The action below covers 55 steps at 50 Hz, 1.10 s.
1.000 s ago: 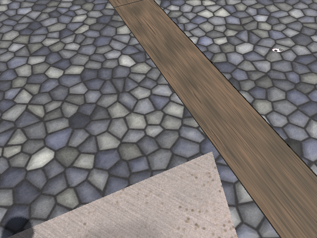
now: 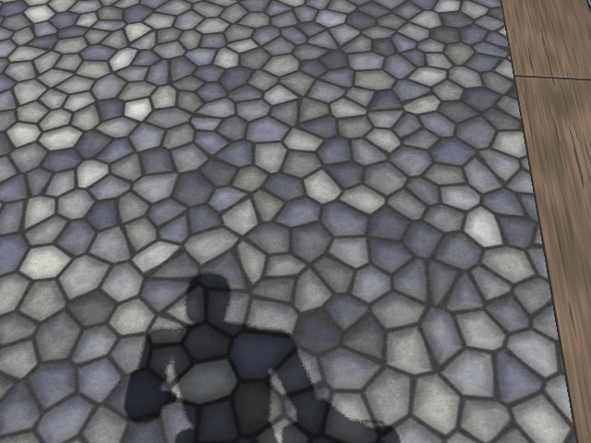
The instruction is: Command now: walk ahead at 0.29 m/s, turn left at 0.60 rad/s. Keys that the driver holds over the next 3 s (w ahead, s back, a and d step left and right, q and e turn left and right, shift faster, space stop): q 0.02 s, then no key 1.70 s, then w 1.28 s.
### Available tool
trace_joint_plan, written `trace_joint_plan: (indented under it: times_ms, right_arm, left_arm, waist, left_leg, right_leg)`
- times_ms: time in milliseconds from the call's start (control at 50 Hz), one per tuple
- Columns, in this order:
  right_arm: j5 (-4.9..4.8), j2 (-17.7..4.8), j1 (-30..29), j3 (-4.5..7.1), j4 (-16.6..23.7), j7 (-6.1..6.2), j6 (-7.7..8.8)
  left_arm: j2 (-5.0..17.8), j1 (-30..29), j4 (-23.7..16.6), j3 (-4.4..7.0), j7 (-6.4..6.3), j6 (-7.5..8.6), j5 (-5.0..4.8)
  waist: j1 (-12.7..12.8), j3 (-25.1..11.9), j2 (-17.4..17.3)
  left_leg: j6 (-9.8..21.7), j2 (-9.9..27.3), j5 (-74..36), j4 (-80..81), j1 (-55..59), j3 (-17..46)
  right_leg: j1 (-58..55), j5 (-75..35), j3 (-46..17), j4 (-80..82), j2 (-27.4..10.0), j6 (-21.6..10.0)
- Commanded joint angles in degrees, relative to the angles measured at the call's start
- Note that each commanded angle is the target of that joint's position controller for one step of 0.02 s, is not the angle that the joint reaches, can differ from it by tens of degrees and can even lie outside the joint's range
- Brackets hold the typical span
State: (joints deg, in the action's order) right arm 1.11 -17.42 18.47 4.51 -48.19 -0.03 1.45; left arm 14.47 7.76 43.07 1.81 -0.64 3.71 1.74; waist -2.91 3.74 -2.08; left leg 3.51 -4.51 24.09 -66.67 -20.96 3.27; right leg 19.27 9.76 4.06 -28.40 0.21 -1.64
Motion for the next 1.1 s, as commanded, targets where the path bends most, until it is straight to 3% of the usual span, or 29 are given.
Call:
trace_joint_plan:
  times_ms: [20,100,180,260,300,320,340,360,380,420,460,500,560,600,640,660,680,740,780,920,1100]
  right_arm:
    - [0.68,-2.72,4.17,0.76,2.89,-0.98,-1.60]
    - [0.54,-0.91,-0.29,-0.06,5.36,-1.97,-2.32]
    - [0.58,0.76,-5.52,-1.64,6.81,-2.54,-2.22]
    - [0.71,-0.54,-8.42,-1.85,7.64,-2.00,-1.85]
    - [1.29,-0.75,-6.08,-1.88,6.70,-1.52,-0.76]
    - [1.94,-3.27,-4.36,-1.47,6.30,-1.09,0.02]
    - [2.19,-7.39,-3.10,-0.98,7.28,-0.60,0.33]
    - [-0.60,-4.75,-1.73,-1.44,6.44,0.45,-0.12]
    - [-0.83,-3.55,-2.84,-1.91,5.90,0.80,-0.48]
    - [0.07,-1.16,-8.31,-3.05,5.58,1.50,-0.99]
    - [0.14,-1.00,-10.63,-3.12,5.40,1.87,-0.97]
    - [-0.02,-0.83,-10.23,-3.15,4.33,1.69,-0.65]
    - [0.03,-1.20,-10.25,-2.91,2.64,1.54,-0.81]
    - [-0.44,-1.29,-11.13,-2.76,1.84,1.49,-1.35]
    - [-0.56,-0.01,-8.91,-2.88,0.62,1.27,-1.57]
    - [-1.06,0.94,-8.26,-2.77,0.00,0.94,-1.91]
    - [-0.69,0.47,-8.11,-2.74,-1.27,0.77,-1.86]
    - [-0.38,-0.64,-5.86,-2.22,-4.32,0.78,-1.03]
    - [-0.47,-0.21,-5.71,-2.35,-5.81,0.93,-0.61]
    - [-0.66,0.57,-4.18,-2.77,-10.49,1.45,-0.83]
    - [-0.70,1.47,-1.97,-3.34,-14.68,1.90,-1.02]
  left_arm:
    - [5.02,6.15,-0.87,1.09,0.01,1.34,-0.75]
    - [6.55,6.64,0.26,1.41,0.13,1.47,-0.71]
    - [7.07,6.28,1.04,1.41,0.39,0.54,-0.97]
    - [9.03,9.34,2.79,2.13,0.69,-0.64,-1.20]
    - [8.64,9.60,3.42,2.12,0.38,-1.49,-1.56]
    - [7.13,12.63,3.66,1.72,0.35,-1.72,-0.96]
    - [2.56,17.48,2.23,0.48,0.48,-2.09,-0.41]
    - [2.66,15.45,3.28,0.17,-0.03,-3.84,-1.82]
    - [4.95,12.84,2.96,0.66,-0.09,-4.87,-1.70]
    - [4.38,10.16,3.39,0.73,-0.16,-5.56,-1.28]
    - [4.14,12.65,5.53,0.72,-0.34,-6.05,-0.76]
    - [3.14,13.01,6.60,0.50,-0.52,-6.23,-0.95]
    - [2.24,11.80,7.43,0.21,-0.90,-6.36,-1.09]
    - [1.65,12.84,8.73,-0.06,-1.03,-6.00,-0.78]
    - [4.36,12.30,8.51,0.02,-1.04,-4.82,0.38]
    - [6.11,9.23,8.86,0.42,-0.80,-4.51,-0.62]
    - [4.22,7.59,8.94,-0.07,-0.51,-3.94,-0.77]
    - [3.61,7.72,10.27,-0.24,-0.79,-2.93,-1.06]
    - [3.28,9.11,11.38,-0.21,-0.91,-2.84,-1.20]
    - [2.39,10.86,14.37,-0.46,-1.17,-3.13,-1.07]
    - [0.79,11.93,17.38,-1.13,-1.41,-3.01,-1.13]
  waist:
    - [1.23,-5.72,8.51]
    - [0.86,-6.30,9.32]
    - [1.92,-6.59,10.12]
    - [3.59,-6.39,9.99]
    - [2.08,-6.62,7.02]
    - [2.15,-8.88,1.15]
    - [4.43,-13.30,-10.74]
    - [0.86,-17.13,-11.38]
    - [1.44,-12.68,-7.30]
    - [3.79,-7.02,-5.25]
    - [5.12,-6.82,-5.68]
    - [4.95,-7.92,-4.33]
    - [4.41,-7.12,-4.86]
    - [5.49,-5.81,-3.60]
    - [4.14,-3.68,0.24]
    - [1.75,0.54,6.97]
    - [1.68,0.88,7.59]
    - [1.57,-1.38,6.42]
    - [2.32,-2.08,4.48]
    - [3.00,-0.93,2.18]
    - [2.72,-0.44,2.17]
  left_leg:
    - [-1.76,4.23,-2.30,-2.18,-8.20,0.36]
    - [-2.84,3.47,-7.39,5.38,-10.40,0.03]
    - [-2.83,3.69,-15.27,21.18,-2.65,-3.33]
    - [-1.75,3.30,-13.14,30.99,1.49,-4.33]
    - [-0.21,3.06,-18.97,41.72,8.51,-3.95]
    - [0.75,8.41,-30.91,44.90,15.02,1.80]
    - [5.45,23.92,-56.29,42.34,23.69,16.53]
    - [13.46,26.33,-52.25,44.71,20.92,20.08]
    - [13.70,23.88,-43.67,47.43,17.82,18.47]
    - [9.86,18.91,-34.72,50.47,12.07,13.16]
    - [7.77,15.80,-34.18,51.01,9.27,8.78]
    - [7.46,15.03,-32.16,50.68,9.15,7.45]
    - [6.91,14.42,-20.92,50.91,7.35,8.11]
    - [4.40,12.87,-9.48,50.68,3.38,8.13]
    - [0.25,10.51,-2.13,49.52,-0.67,7.89]
    - [-0.71,6.32,-6.79,49.08,4.02,3.47]
    - [-0.88,6.39,-12.41,46.81,10.60,2.98]
    - [-0.13,7.88,-17.45,46.16,13.84,3.82]
    - [-0.14,8.22,-17.26,47.17,11.88,4.15]
    - [-0.90,8.16,-16.70,48.57,10.69,4.03]
    - [-0.99,8.51,-18.63,48.13,11.55,3.77]
  right_leg:
    - [-11.25,-38.20,-10.72,10.61,-16.05,-7.85]
    - [-11.07,-42.73,-4.82,11.82,-15.55,-9.52]
    - [-8.29,-39.33,1.04,11.37,-12.78,-8.18]
    - [-11.36,-33.66,-1.11,7.11,-14.41,-7.59]
    - [-10.07,-24.59,-1.11,0.90,-12.83,-5.27]
    - [-7.25,-14.40,0.32,-4.78,-10.34,-2.79]
    - [0.27,16.49,3.80,-14.34,-5.33,-0.11]
    - [0.50,28.14,-1.01,-19.20,-1.10,0.41]
    - [2.28,27.61,-3.45,-22.04,-1.53,0.82]
    - [2.08,22.25,-5.14,-19.48,-2.44,1.31]
    - [-2.28,18.16,-4.06,-17.07,-1.52,1.96]
    - [-4.77,16.50,-3.91,-13.83,-1.08,2.24]
    - [-7.35,12.29,-3.27,-6.54,-0.65,2.12]
    - [-12.38,3.60,-2.62,3.36,-0.46,1.24]
    - [-13.91,3.96,-10.57,9.39,-7.36,-0.44]
    - [-2.90,11.30,-12.84,11.25,-8.21,-1.65]
    - [1.84,14.36,-13.58,14.07,-8.40,-1.31]
    - [-1.30,8.84,-11.00,13.67,-6.38,-0.09]
    - [-5.06,5.93,-10.18,12.36,-5.96,-0.48]
    - [-6.73,5.00,-9.70,11.86,-5.82,-1.26]
    - [-7.18,2.58,-9.27,11.58,-5.52,-1.35]
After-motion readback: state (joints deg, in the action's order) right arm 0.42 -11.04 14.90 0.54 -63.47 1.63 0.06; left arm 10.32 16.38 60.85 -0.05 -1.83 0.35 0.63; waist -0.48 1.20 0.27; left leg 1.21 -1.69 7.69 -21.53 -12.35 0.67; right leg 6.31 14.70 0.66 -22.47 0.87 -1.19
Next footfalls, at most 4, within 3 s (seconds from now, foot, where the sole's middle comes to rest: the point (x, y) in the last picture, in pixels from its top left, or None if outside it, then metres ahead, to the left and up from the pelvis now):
0.32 left None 0.20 0.12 -0.77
0.62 right None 0.15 -0.10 -0.77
2.50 right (299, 371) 0.62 0.02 -0.77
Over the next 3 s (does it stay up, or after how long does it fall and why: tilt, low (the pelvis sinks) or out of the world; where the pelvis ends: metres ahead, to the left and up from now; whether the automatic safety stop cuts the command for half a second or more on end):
stays up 0.72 0.10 0.00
